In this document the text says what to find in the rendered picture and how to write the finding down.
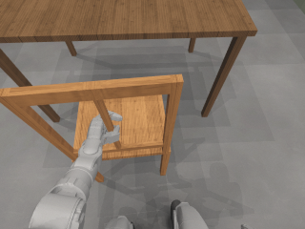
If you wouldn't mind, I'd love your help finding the chair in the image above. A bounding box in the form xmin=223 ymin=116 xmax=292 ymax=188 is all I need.
xmin=0 ymin=74 xmax=184 ymax=182

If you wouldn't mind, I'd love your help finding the right robot shin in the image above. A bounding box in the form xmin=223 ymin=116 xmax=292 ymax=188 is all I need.
xmin=175 ymin=202 xmax=190 ymax=208

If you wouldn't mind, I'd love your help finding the left robot hand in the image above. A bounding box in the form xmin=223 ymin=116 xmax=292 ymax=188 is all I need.
xmin=87 ymin=110 xmax=123 ymax=145

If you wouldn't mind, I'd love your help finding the left robot upper arm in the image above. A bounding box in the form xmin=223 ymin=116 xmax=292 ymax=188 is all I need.
xmin=24 ymin=193 xmax=87 ymax=229

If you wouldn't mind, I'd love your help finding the right robot foot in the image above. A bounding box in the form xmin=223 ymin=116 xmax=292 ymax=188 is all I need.
xmin=171 ymin=199 xmax=181 ymax=225

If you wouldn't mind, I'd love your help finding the table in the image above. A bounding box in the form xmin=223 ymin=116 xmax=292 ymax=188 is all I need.
xmin=0 ymin=0 xmax=258 ymax=123

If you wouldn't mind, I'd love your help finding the left robot forearm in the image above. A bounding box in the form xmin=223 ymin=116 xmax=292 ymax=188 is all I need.
xmin=29 ymin=137 xmax=103 ymax=229

